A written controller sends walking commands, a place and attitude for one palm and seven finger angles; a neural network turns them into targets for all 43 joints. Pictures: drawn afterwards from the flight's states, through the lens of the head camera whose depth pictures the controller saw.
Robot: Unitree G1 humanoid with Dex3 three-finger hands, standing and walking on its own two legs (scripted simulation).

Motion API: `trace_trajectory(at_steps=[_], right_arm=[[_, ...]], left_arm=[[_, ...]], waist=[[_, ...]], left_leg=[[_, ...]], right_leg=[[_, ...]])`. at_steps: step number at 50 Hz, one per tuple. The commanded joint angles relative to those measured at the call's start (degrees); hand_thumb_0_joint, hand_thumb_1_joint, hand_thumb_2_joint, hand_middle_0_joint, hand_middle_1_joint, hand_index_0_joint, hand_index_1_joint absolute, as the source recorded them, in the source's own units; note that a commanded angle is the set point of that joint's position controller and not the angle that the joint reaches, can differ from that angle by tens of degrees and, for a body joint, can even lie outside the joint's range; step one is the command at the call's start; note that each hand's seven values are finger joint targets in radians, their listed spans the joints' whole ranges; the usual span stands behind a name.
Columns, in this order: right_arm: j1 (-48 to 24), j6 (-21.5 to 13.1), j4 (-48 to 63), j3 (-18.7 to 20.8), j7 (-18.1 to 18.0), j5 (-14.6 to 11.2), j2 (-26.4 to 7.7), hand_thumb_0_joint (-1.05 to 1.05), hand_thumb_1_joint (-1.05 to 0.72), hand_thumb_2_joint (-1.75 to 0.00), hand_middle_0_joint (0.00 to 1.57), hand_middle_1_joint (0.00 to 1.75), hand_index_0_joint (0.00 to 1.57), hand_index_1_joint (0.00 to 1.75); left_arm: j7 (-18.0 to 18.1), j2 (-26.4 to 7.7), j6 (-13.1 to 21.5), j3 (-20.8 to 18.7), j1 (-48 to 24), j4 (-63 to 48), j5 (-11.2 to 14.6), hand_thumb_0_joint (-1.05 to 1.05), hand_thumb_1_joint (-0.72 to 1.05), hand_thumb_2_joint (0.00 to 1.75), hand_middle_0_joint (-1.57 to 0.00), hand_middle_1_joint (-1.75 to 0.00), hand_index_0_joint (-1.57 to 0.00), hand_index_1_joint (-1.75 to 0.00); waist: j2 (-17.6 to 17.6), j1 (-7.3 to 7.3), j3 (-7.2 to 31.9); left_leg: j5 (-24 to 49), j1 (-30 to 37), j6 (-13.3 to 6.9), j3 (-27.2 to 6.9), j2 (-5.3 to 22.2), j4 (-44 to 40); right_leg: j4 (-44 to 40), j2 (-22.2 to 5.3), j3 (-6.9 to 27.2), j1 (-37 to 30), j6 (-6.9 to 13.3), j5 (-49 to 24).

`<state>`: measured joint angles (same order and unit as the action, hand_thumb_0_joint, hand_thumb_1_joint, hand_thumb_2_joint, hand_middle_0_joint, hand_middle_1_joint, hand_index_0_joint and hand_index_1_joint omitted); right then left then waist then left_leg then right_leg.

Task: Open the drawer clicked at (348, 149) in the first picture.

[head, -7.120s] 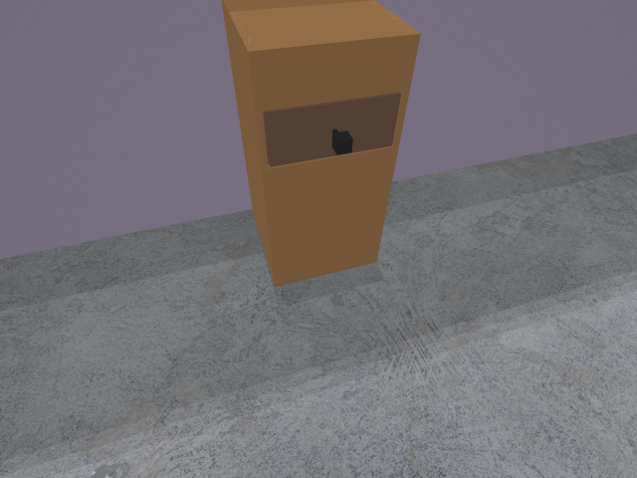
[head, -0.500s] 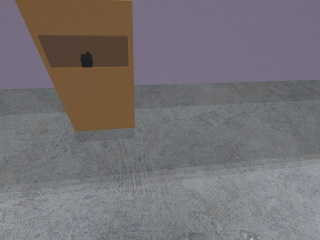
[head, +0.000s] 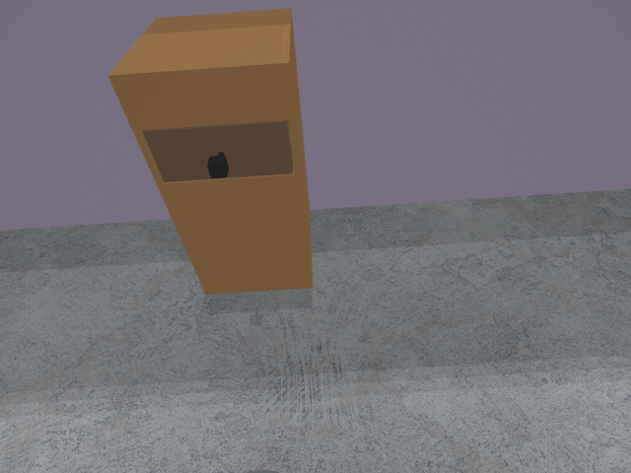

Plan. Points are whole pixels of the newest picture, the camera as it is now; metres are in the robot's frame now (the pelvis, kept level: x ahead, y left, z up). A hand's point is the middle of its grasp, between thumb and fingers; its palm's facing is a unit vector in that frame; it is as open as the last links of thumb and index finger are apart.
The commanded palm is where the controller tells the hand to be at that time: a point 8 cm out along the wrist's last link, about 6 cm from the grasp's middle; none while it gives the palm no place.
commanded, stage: take the last steps up to it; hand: left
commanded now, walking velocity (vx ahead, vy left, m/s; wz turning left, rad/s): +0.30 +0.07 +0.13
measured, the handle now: (219, 162) +0.90 +0.33 -0.12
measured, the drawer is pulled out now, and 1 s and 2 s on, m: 0.00 0.00 0.00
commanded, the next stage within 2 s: come to a stop and stand still in 1.06 s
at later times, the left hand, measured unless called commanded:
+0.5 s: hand out of the picture +0.01 +0.26 -0.19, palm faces +0.14 -0.98 -0.13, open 7.4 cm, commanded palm none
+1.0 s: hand (214, 330) +0.42 +0.24 -0.18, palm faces -0.08 -0.98 -0.17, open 7.4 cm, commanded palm none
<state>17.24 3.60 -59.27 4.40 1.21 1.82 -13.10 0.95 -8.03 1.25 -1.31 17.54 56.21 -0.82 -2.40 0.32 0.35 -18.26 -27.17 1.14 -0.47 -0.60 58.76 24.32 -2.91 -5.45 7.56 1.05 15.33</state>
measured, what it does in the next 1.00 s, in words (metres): walks ahead: left foot, then right foot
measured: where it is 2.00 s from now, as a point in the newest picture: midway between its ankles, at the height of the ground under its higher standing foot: (309, 443)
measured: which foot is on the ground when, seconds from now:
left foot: up 0.00-0.36, down 0.38-1.00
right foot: down 0.00-0.38, up 0.40-0.98, down 1.00-1.00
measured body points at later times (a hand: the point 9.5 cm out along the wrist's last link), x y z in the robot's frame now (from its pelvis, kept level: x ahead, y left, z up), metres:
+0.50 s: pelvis +0.11 +0.11 -0.01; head +0.13 +0.13 +0.44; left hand +0.00 +0.31 -0.17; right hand +0.22 -0.11 -0.15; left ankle +0.13 +0.19 -0.75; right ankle +0.04 -0.04 -0.66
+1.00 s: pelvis +0.29 +0.08 -0.03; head +0.31 +0.07 +0.42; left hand +0.42 +0.29 -0.17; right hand +0.12 -0.09 -0.17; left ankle +0.13 +0.19 -0.74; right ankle +0.39 -0.01 -0.75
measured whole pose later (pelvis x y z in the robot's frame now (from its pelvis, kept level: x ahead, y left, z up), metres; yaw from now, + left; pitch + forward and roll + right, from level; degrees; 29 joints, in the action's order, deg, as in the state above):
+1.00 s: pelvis +0.29 +0.08 -0.03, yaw -1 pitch -2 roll +1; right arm 31.4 -2.1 -68.6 1.4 -1.4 1.1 -4.8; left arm -0.9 -9.3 1.8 -2.0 5.1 57.4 -1.2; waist 0.1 4.5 -4.8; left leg -27.4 2.9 1.3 12.5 4.1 30.4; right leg 32.9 -2.5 -8.7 22.7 3.4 7.2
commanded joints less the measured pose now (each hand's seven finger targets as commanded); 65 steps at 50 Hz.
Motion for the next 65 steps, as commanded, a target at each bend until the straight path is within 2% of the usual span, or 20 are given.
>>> trace_trajectory(at_steps=[1,9,14,17,18,19,20,24,27,34,42,44,47,48,49,50,52,54,57,65], right_arm=[[-1.54,-2.20,3.60,0.86,0.50,0.05,-1.77,0.00,-0.90,-0.90,0.20,0.30,0.20,0.30],[-8.87,-3.18,5.51,0.25,0.96,-0.29,-0.58,0.00,-0.90,-0.90,0.20,0.30,0.20,0.30],[-11.92,-4.81,6.21,-0.99,1.10,-0.68,1.69,0.00,-0.90,-0.90,0.20,0.30,0.20,0.30],[-0.49,-6.14,2.34,-0.62,0.12,-0.57,-0.40,0.00,-0.90,-0.90,0.20,0.30,0.20,0.30],[7.64,-6.70,-0.05,0.54,-0.68,-0.33,-5.40,0.00,-0.90,-0.90,0.20,0.30,0.20,0.30],[14.19,-6.84,-1.53,2.10,-1.48,-0.29,-11.86,0.00,-0.90,-0.90,0.20,0.30,0.20,0.30],[15.86,-6.14,-1.95,2.03,-1.99,-0.60,-12.24,0.00,-0.90,-0.90,0.20,0.30,0.20,0.30],[2.64,-7.49,0.09,-0.74,-2.57,-0.84,-2.14,0.00,-0.90,-0.90,0.20,0.30,0.20,0.30],[3.48,-8.56,-0.19,-0.89,-2.91,-0.88,1.00,0.00,-0.90,-0.90,0.20,0.30,0.20,0.30],[6.56,-8.66,-1.36,-1.22,-3.32,-0.97,0.24,0.00,-0.90,-0.90,0.20,0.30,0.20,0.30],[14.81,-7.94,-4.96,-1.23,-3.51,0.08,-1.16,0.00,-0.90,-0.90,0.20,0.30,0.20,0.30],[15.13,-7.61,-5.63,-1.18,-3.46,0.07,-1.59,0.00,-0.90,-0.90,0.20,0.30,0.20,0.30],[13.41,-7.34,-5.90,-1.08,-3.57,-0.49,-2.93,0.00,-0.90,-0.90,0.20,0.30,0.20,0.30],[11.98,-7.39,-5.61,-1.00,-3.36,-0.99,-3.00,0.00,-0.90,-0.90,0.20,0.30,0.20,0.30],[12.15,-7.35,-4.95,-1.11,-2.70,-1.57,-1.28,0.00,-0.90,-0.90,0.20,0.30,0.20,0.30],[14.15,-7.39,-3.71,-1.53,-2.65,-1.94,1.81,0.00,-0.90,-0.90,0.20,0.30,0.20,0.30],[9.85,-6.51,-3.21,-1.12,-2.73,-1.92,2.43,0.00,-0.90,-0.90,0.20,0.30,0.20,0.30],[8.08,-5.20,-3.28,-1.05,-2.34,-1.00,3.49,0.00,-0.90,-0.90,0.20,0.30,0.20,0.30],[11.24,-3.78,-3.97,-1.31,-2.18,-0.19,5.73,0.00,-0.90,-0.90,0.20,0.30,0.20,0.30],[3.22,-3.10,-1.88,-2.58,-2.61,-1.51,4.76,0.00,-0.90,-0.90,0.20,0.30,0.20,0.30]], left_arm=[[0.43,-7.95,2.31,-2.11,4.57,-0.62,-0.09,0.00,0.90,0.90,-0.20,-0.30,-0.20,-0.30],[0.54,-7.58,3.38,-1.99,12.26,4.63,-0.95,0.00,0.90,0.90,-0.20,-0.30,-0.20,-0.30],[0.54,-8.32,2.77,-2.18,13.50,7.06,-1.35,0.00,0.90,0.90,-0.20,-0.30,-0.20,-0.30],[0.50,-8.00,2.08,-2.36,11.53,7.51,-0.74,0.00,0.90,0.90,-0.20,-0.30,-0.20,-0.30],[0.21,-5.49,1.94,-1.85,12.56,7.30,-0.35,0.00,0.90,0.90,-0.20,-0.30,-0.20,-0.30],[-0.10,-2.37,1.80,-1.12,12.84,5.59,0.06,0.00,0.90,0.90,-0.20,-0.30,-0.20,-0.30],[0.23,-3.61,1.44,-1.39,8.91,3.89,-0.30,0.00,0.90,0.90,-0.20,-0.30,-0.20,-0.30],[-1.05,-3.00,0.80,-2.13,4.49,5.87,-0.67,0.00,0.90,0.90,-0.20,-0.30,-0.20,-0.30],[-0.99,-0.90,-0.43,-2.41,7.29,6.35,-0.98,0.00,0.90,0.90,-0.20,-0.30,-0.20,-0.30],[-1.47,-3.53,-1.69,-3.00,-1.93,2.18,-0.85,0.00,0.90,0.90,-0.20,-0.30,-0.20,-0.30],[-2.07,-2.79,-0.81,-1.51,-16.96,-3.12,-0.42,0.00,0.90,0.90,-0.20,-0.30,-0.20,-0.30],[-1.97,-3.03,-0.42,-1.49,-16.60,-3.09,-0.26,0.00,0.90,0.90,-0.20,-0.30,-0.20,-0.30],[-1.65,-4.04,0.63,-1.91,-6.10,0.28,-0.36,0.00,0.90,0.90,-0.20,-0.30,-0.20,-0.30],[-1.48,-5.85,1.23,-2.50,1.16,2.75,-0.51,0.00,0.90,0.90,-0.20,-0.30,-0.20,-0.30],[-0.86,-10.54,2.07,-3.65,8.60,4.89,-0.82,0.00,0.90,0.90,-0.20,-0.30,-0.20,-0.30],[-0.48,-15.18,2.34,-4.85,13.40,6.04,-0.24,0.00,0.90,0.90,-0.20,-0.30,-0.20,-0.30],[0.11,-13.55,1.82,-3.95,5.56,4.73,0.60,0.00,0.90,0.90,-0.20,-0.30,-0.20,-0.30],[0.37,-8.71,1.84,-2.85,-2.29,2.83,0.63,0.00,0.90,0.90,-0.20,-0.30,-0.20,-0.30],[0.66,-3.79,2.72,-1.86,-3.50,2.83,-0.21,0.00,0.90,0.90,-0.20,-0.30,-0.20,-0.30],[1.06,-6.96,1.29,-1.42,-1.71,4.44,-0.36,0.00,0.90,0.90,-0.20,-0.30,-0.20,-0.30]], waist=[[10.29,-1.01,-7.04],[11.02,-3.27,-9.51],[13.79,-4.21,-8.49],[8.27,1.32,-3.42],[-3.05,4.42,2.87],[-18.19,5.92,7.87],[-14.54,6.71,6.43],[-2.44,1.14,-5.78],[-3.66,-1.00,-5.05],[-2.78,-1.00,-8.04],[-2.90,3.63,-10.00],[-2.92,3.28,-9.13],[-4.85,-1.34,-2.74],[-3.36,-4.87,0.91],[4.15,-7.70,6.67],[14.04,-7.19,12.71],[3.50,-4.58,5.22],[2.25,-1.02,-2.91],[4.56,2.18,-3.71],[6.72,-0.03,0.07]], left_leg=[[7.50,-10.24,1.21,-0.50,3.48,5.76],[7.39,-12.23,1.24,2.32,6.98,-5.92],[1.39,0.15,-0.41,7.25,4.78,-20.95],[5.75,21.02,-1.31,9.39,2.23,-31.74],[4.76,33.76,-2.74,1.94,8.85,-34.30],[5.87,42.28,-6.99,-18.13,23.37,-39.16],[4.66,39.57,-9.27,-21.53,26.70,-43.67],[12.74,19.02,-7.35,-6.39,20.25,-47.45],[20.54,18.46,-6.26,0.67,17.34,-48.45],[27.08,24.02,-6.97,1.80,17.52,-48.56],[39.48,31.47,-8.70,3.64,18.27,-44.66],[45.09,30.07,-8.61,4.39,18.47,-41.91],[55.82,28.81,-6.81,7.25,16.60,-30.49],[51.04,24.74,-5.20,8.82,14.68,-22.39],[33.63,13.00,-3.14,10.40,11.17,-8.29],[-13.01,0.65,-0.57,10.50,1.81,10.01],[-11.71,-2.07,-2.13,1.43,5.54,19.13],[-3.99,-1.06,-1.69,0.22,8.79,16.88],[-0.12,3.36,-0.40,1.66,9.15,8.18],[-0.48,9.49,1.68,2.95,5.60,-17.97]], right_leg=[[-16.71,-12.99,9.03,-0.49,1.62,5.10],[-17.63,-16.03,9.07,-4.16,5.10,3.52],[-12.02,-15.46,5.25,-1.88,4.87,-8.01],[1.03,-11.41,0.66,5.65,2.43,-10.41],[15.26,-7.18,-2.84,11.74,0.25,-5.16],[31.83,-0.96,-4.71,24.87,-2.44,17.73],[40.28,-1.07,0.83,28.41,-1.23,19.46],[44.69,-6.64,3.82,25.06,-1.60,3.53],[43.50,-5.38,3.47,24.49,-2.64,-2.15],[39.24,-4.80,4.33,33.62,-3.49,-7.33],[19.59,-2.81,-0.91,31.01,-1.51,-4.51],[15.65,-1.19,-2.28,25.15,-0.13,-2.39],[9.01,2.96,-5.13,9.60,1.74,-4.43],[5.02,2.80,-4.88,-0.89,2.19,-9.62],[4.28,-6.58,5.69,-14.78,5.75,-15.78],[-0.29,-21.96,27.67,-23.80,13.35,-30.72],[-7.25,-21.70,23.96,-9.98,14.94,-17.87],[-12.28,-17.81,17.49,5.29,10.44,-4.67],[-13.86,-13.52,7.94,12.72,7.72,-9.40],[-6.73,-12.94,7.36,6.52,8.89,-29.58]])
